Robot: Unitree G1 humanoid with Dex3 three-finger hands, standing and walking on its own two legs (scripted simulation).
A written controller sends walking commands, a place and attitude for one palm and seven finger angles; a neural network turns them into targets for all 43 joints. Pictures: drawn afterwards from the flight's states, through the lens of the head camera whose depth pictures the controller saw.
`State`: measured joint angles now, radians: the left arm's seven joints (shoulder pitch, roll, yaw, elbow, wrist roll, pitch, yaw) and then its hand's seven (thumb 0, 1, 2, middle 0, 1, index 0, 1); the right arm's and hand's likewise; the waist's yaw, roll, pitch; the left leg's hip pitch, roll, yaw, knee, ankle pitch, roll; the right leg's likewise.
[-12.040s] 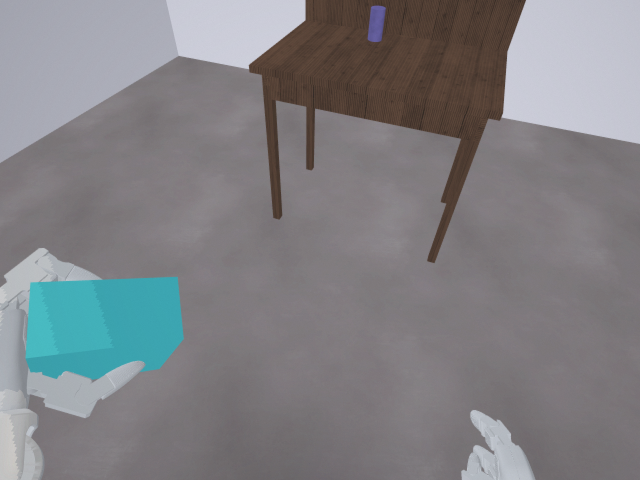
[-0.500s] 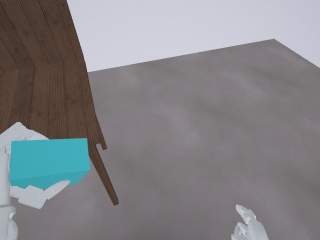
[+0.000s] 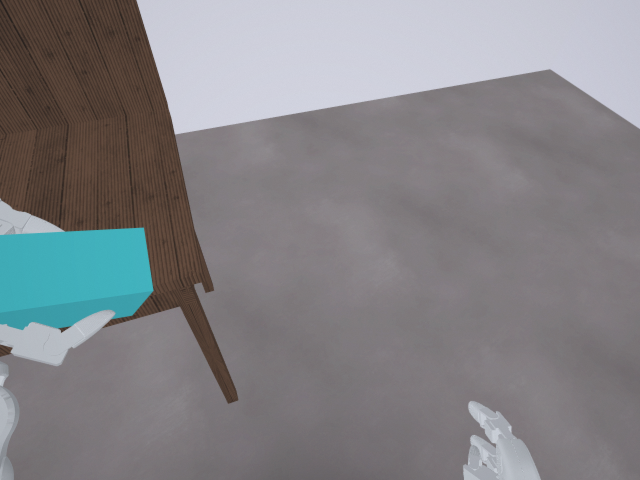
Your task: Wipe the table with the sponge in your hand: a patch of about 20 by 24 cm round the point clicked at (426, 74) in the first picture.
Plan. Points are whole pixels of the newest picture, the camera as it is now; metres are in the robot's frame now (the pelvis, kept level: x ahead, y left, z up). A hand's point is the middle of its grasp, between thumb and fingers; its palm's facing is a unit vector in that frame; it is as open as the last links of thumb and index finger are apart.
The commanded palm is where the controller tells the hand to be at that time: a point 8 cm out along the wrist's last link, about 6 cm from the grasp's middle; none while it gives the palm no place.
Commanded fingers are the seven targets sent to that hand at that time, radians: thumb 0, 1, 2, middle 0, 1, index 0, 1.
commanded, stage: look again from close up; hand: left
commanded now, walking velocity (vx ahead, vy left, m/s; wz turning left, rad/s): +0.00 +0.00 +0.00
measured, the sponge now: (94, 281) +0.25 +0.25 +0.16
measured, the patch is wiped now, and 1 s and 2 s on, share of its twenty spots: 0.00 0.00 0.00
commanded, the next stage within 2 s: shuffle to correct the standing spot in 0.06 s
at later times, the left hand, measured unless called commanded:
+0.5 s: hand (58, 274) +0.26 +0.29 +0.16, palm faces +0.39 -0.86 -0.33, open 10.2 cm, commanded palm +0.20 +0.32 +0.18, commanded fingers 0.00 0.10 1.30 -1.20 -1.60 -1.20 -1.60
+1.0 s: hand (20, 273) +0.25 +0.32 +0.16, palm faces +0.39 -0.84 -0.37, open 10.2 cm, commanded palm +0.19 +0.36 +0.18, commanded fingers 0.00 0.10 1.30 -1.20 -1.60 -1.20 -1.60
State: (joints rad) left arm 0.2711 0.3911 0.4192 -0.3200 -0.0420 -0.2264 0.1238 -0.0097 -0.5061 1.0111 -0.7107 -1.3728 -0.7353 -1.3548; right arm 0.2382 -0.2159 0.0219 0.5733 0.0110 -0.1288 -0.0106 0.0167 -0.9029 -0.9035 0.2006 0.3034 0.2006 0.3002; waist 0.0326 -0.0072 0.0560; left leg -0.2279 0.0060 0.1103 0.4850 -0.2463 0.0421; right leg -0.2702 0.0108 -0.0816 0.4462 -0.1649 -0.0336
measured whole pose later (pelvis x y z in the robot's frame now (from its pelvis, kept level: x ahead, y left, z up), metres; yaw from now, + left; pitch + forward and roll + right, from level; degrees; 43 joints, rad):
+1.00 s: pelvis +0.03 +0.08 -0.02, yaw -1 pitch -3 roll -1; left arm 0.40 0.36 0.37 -0.47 -0.04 -0.21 0.12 -0.01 -0.50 1.01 -0.71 -1.38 -0.73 -1.36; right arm 0.21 -0.21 0.00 0.55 -0.01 -0.05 0.01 0.02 -0.90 -0.90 0.20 0.30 0.20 0.30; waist 0.02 0.01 0.09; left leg -0.21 -0.07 0.17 0.64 -0.38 0.09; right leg -0.26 -0.06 -0.11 0.66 -0.34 -0.04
